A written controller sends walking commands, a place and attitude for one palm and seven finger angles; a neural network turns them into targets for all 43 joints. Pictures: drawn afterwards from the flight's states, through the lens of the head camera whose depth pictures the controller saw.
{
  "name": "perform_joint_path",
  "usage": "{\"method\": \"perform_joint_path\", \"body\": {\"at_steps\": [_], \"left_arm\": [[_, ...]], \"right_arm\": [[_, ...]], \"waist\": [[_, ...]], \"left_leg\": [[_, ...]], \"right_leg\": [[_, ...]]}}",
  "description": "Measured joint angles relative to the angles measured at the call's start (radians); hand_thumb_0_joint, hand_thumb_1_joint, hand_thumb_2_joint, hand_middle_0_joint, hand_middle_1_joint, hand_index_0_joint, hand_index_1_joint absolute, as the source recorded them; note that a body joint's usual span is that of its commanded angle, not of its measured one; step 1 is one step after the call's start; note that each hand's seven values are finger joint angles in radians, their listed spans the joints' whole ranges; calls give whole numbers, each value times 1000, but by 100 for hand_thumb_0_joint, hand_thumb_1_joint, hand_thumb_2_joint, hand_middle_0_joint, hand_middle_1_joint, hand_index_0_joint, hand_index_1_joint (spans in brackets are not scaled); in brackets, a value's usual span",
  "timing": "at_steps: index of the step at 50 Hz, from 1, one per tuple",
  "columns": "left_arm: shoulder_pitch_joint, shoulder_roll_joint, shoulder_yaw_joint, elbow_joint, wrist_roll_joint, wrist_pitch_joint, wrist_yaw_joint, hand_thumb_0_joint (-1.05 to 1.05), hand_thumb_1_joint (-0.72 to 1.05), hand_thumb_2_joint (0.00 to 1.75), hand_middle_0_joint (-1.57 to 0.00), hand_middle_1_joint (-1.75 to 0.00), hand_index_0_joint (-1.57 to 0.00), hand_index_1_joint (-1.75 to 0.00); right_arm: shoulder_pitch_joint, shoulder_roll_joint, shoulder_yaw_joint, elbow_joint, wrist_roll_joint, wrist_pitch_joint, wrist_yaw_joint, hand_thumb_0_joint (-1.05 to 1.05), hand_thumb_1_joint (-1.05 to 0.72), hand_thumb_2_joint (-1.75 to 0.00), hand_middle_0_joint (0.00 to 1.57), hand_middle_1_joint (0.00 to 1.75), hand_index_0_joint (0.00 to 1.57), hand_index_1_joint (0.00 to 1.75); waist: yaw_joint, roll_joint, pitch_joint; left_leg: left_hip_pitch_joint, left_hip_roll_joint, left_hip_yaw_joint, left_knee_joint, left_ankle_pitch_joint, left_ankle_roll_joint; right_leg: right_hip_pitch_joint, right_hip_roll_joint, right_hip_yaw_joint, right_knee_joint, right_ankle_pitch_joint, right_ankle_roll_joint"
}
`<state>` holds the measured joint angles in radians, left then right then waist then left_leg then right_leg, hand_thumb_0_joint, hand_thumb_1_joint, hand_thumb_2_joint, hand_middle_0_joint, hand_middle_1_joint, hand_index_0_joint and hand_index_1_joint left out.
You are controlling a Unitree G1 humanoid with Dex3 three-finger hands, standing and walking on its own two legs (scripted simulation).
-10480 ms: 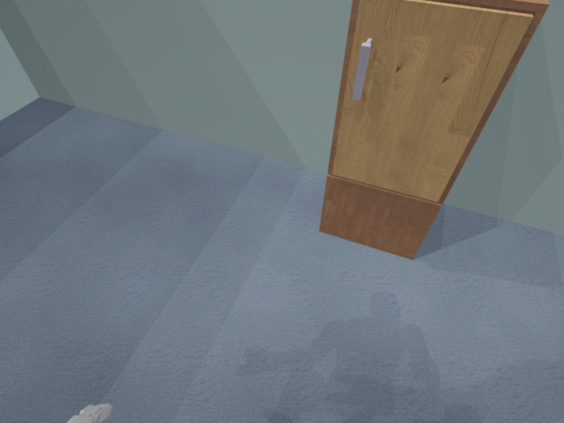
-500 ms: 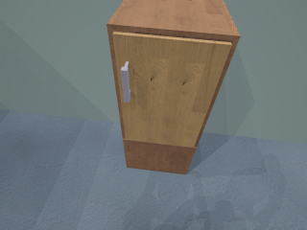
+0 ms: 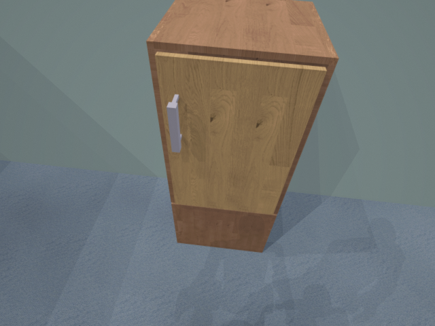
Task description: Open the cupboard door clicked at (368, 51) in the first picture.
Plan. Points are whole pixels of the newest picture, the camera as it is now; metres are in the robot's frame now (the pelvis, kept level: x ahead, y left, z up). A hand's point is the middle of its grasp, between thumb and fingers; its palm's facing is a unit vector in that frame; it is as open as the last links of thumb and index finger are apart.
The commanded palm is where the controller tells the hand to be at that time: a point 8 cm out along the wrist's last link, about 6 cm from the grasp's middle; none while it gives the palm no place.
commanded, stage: come to a stop and stand still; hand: left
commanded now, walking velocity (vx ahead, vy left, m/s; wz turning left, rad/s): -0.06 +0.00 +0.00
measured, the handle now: (176, 124) +0.58 +0.14 +0.03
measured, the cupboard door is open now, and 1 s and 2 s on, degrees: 0 0 0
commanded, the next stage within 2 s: look again from close up in 1.20 s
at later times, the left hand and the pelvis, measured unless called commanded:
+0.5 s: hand out of the picture +0.04 +0.19 -0.17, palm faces -0.01 -0.96 -0.26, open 7.4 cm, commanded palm none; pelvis +0.02 +0.00 +0.00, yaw -1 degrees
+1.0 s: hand out of the picture +0.10 +0.19 -0.17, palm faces -0.04 -0.96 -0.26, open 7.4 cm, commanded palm none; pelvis +0.04 -0.02 +0.00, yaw -1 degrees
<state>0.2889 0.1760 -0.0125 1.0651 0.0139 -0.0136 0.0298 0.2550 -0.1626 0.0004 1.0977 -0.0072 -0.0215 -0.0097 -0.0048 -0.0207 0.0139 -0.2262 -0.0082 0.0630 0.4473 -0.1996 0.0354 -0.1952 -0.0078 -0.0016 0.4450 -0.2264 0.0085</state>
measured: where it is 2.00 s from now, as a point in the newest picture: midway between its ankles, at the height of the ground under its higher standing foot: outside the picture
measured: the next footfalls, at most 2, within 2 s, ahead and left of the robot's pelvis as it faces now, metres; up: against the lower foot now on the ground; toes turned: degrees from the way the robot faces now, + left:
none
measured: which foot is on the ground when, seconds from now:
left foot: down 0.00-1.00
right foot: down 0.00-1.00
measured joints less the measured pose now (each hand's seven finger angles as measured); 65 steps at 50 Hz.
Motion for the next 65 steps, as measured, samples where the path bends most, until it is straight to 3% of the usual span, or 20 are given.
{"method": "perform_joint_path", "body": {"at_steps": [7,14,21,43,65], "left_arm": [[-4,4,2,1,0,5,2,1,91,89,-20,-30,-19,-29],[14,-9,-10,-11,3,6,4,1,91,89,-20,-30,-20,-29],[7,-3,-6,-2,1,1,0,1,91,89,-20,-30,-20,-29],[-96,47,5,0,0,-2,-10,1,91,89,-20,-30,-20,-29],[-103,83,9,19,-2,1,-16,1,91,89,-20,-30,-20,-29]], "right_arm": [[0,1,0,7,1,3,-1,0,-91,-90,20,29,20,30],[25,-24,-6,-78,-8,19,10,0,-91,-90,20,29,20,30],[29,-31,1,-69,-6,9,5,0,-92,-90,20,29,20,30],[-63,-77,-1,-14,-5,-2,-3,0,-91,-90,20,29,20,30],[-92,-87,8,9,-5,5,-2,0,-91,-90,20,29,20,30]], "waist": [[0,2,8],[-15,49,10],[-3,67,6],[-3,22,24],[5,18,25]], "left_leg": [[7,-1,1,-11,3,-1],[-57,0,1,98,-58,10],[-11,-14,15,61,-60,11],[48,14,13,6,-62,-24],[76,31,1,-34,-49,-45]], "right_leg": [[4,-1,1,-6,0,0],[-50,-2,0,85,-53,-3],[-25,-16,15,85,-69,8],[26,14,14,37,-73,-22],[59,32,2,-9,-61,-42]]}}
